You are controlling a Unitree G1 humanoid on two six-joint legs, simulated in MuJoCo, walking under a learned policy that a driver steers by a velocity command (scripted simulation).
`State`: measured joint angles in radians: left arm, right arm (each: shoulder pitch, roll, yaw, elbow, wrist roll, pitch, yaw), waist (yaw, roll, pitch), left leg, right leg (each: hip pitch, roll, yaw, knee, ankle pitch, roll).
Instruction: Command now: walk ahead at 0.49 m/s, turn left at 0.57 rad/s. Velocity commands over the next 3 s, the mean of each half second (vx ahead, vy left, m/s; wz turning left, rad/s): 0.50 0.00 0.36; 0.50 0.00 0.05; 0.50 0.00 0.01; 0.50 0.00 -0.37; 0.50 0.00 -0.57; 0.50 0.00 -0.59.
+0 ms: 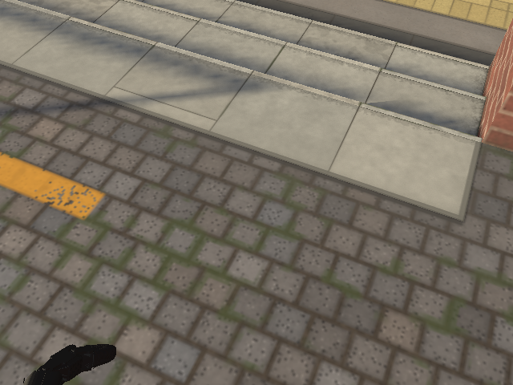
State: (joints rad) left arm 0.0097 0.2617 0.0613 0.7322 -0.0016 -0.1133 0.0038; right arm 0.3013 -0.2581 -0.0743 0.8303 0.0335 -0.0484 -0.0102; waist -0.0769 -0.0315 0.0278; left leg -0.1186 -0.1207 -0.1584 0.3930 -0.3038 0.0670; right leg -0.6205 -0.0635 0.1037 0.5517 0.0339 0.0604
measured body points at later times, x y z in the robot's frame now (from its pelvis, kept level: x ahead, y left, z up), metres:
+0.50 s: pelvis +0.26 -0.01 +0.00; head +0.29 -0.01 +0.45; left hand +0.20 +0.26 -0.12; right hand +0.53 -0.19 -0.08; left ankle +0.39 +0.16 -0.70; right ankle +0.20 -0.14 -0.74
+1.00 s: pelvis +0.52 +0.07 +0.00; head +0.54 +0.09 +0.45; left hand +0.68 +0.34 -0.09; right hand +0.57 -0.20 -0.12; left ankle +0.41 +0.15 -0.74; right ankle +0.74 -0.04 -0.69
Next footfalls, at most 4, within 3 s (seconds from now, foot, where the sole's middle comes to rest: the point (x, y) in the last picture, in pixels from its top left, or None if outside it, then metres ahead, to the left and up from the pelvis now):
0.08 right None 0.24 -0.14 -0.78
0.58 left None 0.45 0.16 -0.78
1.12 right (247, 266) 0.80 -0.01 -0.78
1.66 left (150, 206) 1.03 0.28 -0.78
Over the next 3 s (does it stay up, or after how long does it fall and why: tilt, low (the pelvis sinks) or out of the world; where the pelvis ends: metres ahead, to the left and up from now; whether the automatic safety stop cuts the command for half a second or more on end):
stays up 1.63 -0.03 0.00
